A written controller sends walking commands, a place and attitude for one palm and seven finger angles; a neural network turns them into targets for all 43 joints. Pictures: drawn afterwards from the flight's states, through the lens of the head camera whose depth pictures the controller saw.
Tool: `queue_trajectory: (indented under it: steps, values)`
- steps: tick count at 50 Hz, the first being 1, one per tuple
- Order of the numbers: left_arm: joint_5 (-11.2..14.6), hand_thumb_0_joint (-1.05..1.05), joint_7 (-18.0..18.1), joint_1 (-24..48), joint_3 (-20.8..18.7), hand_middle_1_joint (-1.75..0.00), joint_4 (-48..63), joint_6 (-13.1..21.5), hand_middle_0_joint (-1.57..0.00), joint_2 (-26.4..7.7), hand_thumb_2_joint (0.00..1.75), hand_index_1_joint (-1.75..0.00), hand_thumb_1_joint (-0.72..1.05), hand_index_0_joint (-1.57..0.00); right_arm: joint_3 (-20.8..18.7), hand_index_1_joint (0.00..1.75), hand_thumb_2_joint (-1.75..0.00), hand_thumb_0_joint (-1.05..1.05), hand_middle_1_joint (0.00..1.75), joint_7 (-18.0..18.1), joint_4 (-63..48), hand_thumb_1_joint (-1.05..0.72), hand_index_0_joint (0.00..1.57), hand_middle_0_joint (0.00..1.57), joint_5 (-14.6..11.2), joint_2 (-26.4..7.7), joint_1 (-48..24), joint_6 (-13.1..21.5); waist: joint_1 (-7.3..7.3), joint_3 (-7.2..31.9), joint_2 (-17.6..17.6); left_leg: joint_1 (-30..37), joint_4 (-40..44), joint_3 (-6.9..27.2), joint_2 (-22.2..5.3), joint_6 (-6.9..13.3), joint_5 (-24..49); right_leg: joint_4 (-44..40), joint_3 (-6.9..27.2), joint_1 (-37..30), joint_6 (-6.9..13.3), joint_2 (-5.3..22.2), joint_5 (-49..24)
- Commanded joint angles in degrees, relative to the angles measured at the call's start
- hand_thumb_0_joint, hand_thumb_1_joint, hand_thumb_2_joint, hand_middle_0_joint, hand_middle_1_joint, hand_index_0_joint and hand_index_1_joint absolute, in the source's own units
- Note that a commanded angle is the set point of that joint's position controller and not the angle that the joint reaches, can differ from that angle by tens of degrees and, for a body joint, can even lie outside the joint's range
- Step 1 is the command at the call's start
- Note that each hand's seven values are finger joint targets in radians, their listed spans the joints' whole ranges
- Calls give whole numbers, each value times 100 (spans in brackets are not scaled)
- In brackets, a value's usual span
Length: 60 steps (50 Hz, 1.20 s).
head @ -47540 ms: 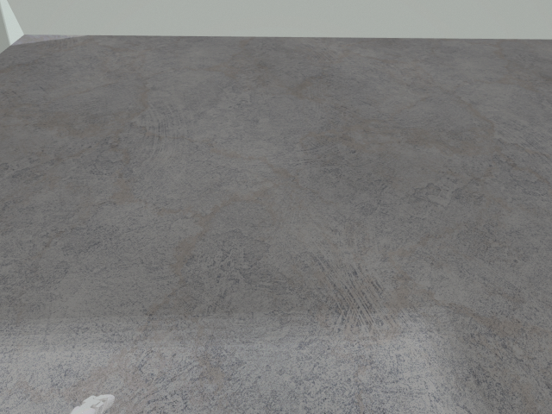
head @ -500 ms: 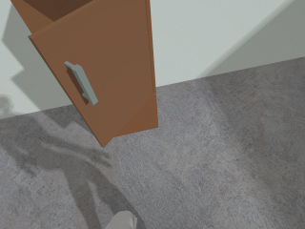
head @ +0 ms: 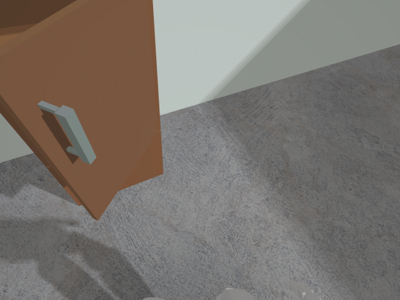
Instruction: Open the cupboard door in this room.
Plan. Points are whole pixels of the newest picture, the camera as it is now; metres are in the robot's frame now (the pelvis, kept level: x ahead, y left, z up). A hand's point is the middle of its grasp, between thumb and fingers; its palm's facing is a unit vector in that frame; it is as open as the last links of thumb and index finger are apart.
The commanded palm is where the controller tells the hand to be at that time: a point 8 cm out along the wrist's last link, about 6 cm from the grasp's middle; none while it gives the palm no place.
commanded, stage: walk to a spot facing it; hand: left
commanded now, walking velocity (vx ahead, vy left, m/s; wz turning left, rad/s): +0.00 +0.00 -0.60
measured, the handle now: (69, 134) +0.37 +0.31 +0.07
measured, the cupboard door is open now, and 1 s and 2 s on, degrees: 41 41 41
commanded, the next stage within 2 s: none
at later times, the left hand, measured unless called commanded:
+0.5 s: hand (162, 265) +0.20 +0.10 -0.15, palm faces -0.35 -0.90 -0.27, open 7.3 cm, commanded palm none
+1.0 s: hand (150, 255) +0.22 +0.13 -0.17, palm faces -0.50 -0.84 -0.19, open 7.3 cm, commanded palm none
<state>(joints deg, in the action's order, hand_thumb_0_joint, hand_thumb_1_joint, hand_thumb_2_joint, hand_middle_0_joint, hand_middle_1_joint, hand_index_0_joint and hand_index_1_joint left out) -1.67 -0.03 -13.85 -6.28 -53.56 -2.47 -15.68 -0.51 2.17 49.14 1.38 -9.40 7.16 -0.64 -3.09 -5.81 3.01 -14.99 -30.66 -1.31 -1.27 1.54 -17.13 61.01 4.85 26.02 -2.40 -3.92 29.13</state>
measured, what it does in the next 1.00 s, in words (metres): steps on the spot, turning right: right foot, then left foot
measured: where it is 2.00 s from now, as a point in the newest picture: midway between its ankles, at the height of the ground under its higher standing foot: (260, 290)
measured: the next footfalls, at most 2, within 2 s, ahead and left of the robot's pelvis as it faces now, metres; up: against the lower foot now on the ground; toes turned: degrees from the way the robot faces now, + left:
right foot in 0.36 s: +0.03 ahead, -0.14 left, +0.00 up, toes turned -21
left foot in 0.84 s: +0.13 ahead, +0.07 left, +0.00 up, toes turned -30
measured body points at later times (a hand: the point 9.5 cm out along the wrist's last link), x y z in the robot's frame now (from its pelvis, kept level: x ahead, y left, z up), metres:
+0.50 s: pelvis +0.01 -0.04 -0.01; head +0.05 -0.08 +0.44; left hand +0.21 +0.15 -0.13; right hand -0.07 -0.28 -0.17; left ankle +0.01 +0.11 -0.66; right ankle -0.01 -0.12 -0.74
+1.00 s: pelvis +0.06 -0.01 +0.00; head +0.12 -0.02 +0.45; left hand +0.24 +0.18 -0.16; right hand +0.00 -0.26 -0.12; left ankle +0.09 +0.09 -0.74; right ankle -0.04 -0.11 -0.65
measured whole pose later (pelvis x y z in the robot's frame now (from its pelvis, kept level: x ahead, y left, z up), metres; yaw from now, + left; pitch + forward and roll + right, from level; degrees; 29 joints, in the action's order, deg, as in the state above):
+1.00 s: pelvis +0.06 -0.01 +0.00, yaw -36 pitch +2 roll -2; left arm -1.7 -1.5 -13.1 -6.0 -53.8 -3.2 -14.4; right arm -0.6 2.2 49.9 1.7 -9.5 11.5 0.2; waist -2.1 -4.3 2.4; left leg -11.5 -27.7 -5.2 -3.6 0.4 -17.8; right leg 64.1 0.6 29.3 -2.5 -0.9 24.1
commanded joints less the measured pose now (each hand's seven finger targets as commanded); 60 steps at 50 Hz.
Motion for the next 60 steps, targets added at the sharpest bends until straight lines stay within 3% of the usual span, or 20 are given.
queue_trajectory:
  steps: [1,13,16,17,18,19,20,24,28,36,39,40,41,42,43,44,46,48,54,60]
  values:
    - [29,0,-119,-168,-26,-30,448,31,-20,-174,90,-30,90,-20,-286,30,-90,0,30,111,-245,-90,20,20,10,-1072,632,142,205,896,-1250,1248,851,338,-1463,351,4295,974,-330,777,-132,451,-541]
    - [34,0,-199,881,146,-30,735,23,-20,-39,90,-30,90,-20,-388,30,-90,0,30,4,126,-90,20,20,72,-1260,1364,111,564,455,-1431,1002,748,-264,-1849,512,3296,-1557,-1021,-80,120,568,-490]
    - [47,0,-164,365,101,-30,617,86,-20,-163,90,-30,90,-20,-426,30,-90,0,30,-25,87,-90,20,20,26,-1364,1162,93,231,711,-1177,579,-25,-575,-1784,173,2889,-2904,-1062,-1315,315,479,-1436]
    - [19,0,-118,-144,39,-30,468,156,-20,-456,90,-30,90,-20,-421,30,-90,0,30,-64,32,-90,20,20,-43,-1268,1099,89,-34,1006,-512,-55,-973,-880,-1532,-134,2340,-3533,-585,-2401,510,839,-2542]
    - [-34,0,0,-606,-116,-30,373,247,-20,-1176,90,-30,90,-20,-321,30,-90,0,30,-112,-240,-90,20,20,-108,-784,949,63,-202,1230,1385,-1634,-2570,-1296,-558,-526,-1005,-3961,1776,-3333,1185,2486,-4571]
    - [96,0,91,-739,-133,-30,291,208,-20,-1361,90,-30,90,-20,-313,30,-90,0,30,-54,-292,-90,20,20,-105,-930,687,-37,-321,1173,1217,-1843,-3419,-366,-359,-532,-2180,-3967,2021,-2897,1701,2859,-5147]
    - [99,0,145,-438,-85,-30,357,185,-20,-1149,90,-30,90,-20,-324,30,-90,0,30,-54,-234,-90,20,20,-109,-892,712,-85,-133,844,850,-2034,-3734,60,-505,-479,-1744,-4078,1644,-2592,1751,2626,-4139]
    - [80,0,186,525,29,-30,654,187,-20,-607,90,-30,90,-20,-385,30,-90,0,30,-107,40,-90,20,20,-62,-806,837,-185,352,637,551,-1590,-3559,114,-494,-595,-508,-4244,879,-1605,1203,1657,-3200]
    - [58,0,133,282,2,-30,540,242,-20,-619,90,-30,90,-20,-397,30,-90,0,30,-87,52,-90,20,20,-66,-687,716,-185,313,736,233,-1438,-2984,101,-307,-643,-427,-4164,979,-1718,1233,1531,-3431]
    - [16,0,89,76,-108,-30,492,201,-20,-689,90,-30,90,-20,-401,30,-90,0,30,-34,-207,-90,20,20,-119,-654,186,-64,172,761,542,-1075,-1584,150,-35,-545,-821,-3986,1732,-1731,1394,1506,-3575]
    - [46,0,92,298,-116,-30,502,165,-20,-651,90,-30,90,-20,-390,30,-90,0,30,13,-99,-90,20,20,-150,-640,628,9,428,909,538,-128,-295,151,72,-467,-201,-3634,1750,-1282,1124,1283,-3667]
    - [75,0,94,427,-90,-30,539,145,-20,-567,90,-30,90,-20,-398,30,-90,0,30,37,2,-90,20,20,-145,-733,912,57,591,1000,379,665,484,147,-68,-430,346,-3376,1604,-761,875,1090,-3216]
    - [128,0,76,332,-30,-30,597,123,-20,-245,90,-30,90,-20,-441,30,-90,0,30,69,41,-90,20,20,-91,-1120,1059,126,611,1121,-720,1434,1245,1057,-995,-163,359,-2731,1107,99,561,425,-1921]
    - [154,0,6,181,20,-30,674,125,-20,-43,90,-30,90,-20,-524,30,-90,0,30,82,-44,-90,20,20,-17,-1619,1107,136,563,1114,-2226,1760,1562,2424,-2450,424,1297,-1316,30,908,176,-142,464]
    - [70,0,-5,362,20,-30,693,126,-20,-258,90,-30,90,-20,-501,30,-90,0,30,93,-108,-90,20,20,6,-1602,1100,92,622,950,-1698,1300,1414,2277,-2743,760,1756,-337,12,788,120,218,570]
    - [49,0,-64,284,-40,-30,739,115,-20,-260,90,-30,90,-20,-443,30,-90,0,30,139,-276,-90,20,20,61,-1468,836,84,448,793,-1167,812,1501,1905,-2600,838,1664,140,-116,716,39,385,337]
    - [-16,0,-127,228,-74,-30,485,76,-20,-181,90,-30,90,-20,-322,30,-90,0,30,123,-213,-90,20,20,79,-1111,735,150,307,671,-1405,1056,1155,927,-1861,377,3173,709,-204,929,-22,423,-279]
    - [7,0,-207,133,-22,-30,455,68,-20,-29,90,-30,90,-20,-294,30,-90,0,30,108,-177,-90,20,20,41,-1026,869,189,307,823,-1398,1459,1075,234,-1552,170,3088,770,-493,1061,-34,508,-687]
    - [-10,0,-357,947,95,-30,659,126,-20,110,90,-30,90,-20,-334,30,-90,0,30,39,195,-90,20,20,60,-1025,1715,308,630,337,-1247,1842,1493,-15,-1784,388,1819,58,-760,1643,6,830,-1120]
    - [9,0,-409,1487,174,-30,784,191,-20,183,90,-30,90,-20,-357,30,-90,0,30,-53,363,-90,20,20,134,-1126,1910,313,711,-4,-1354,1380,1502,-670,-1951,375,1462,-1735,-1194,730,219,786,-885]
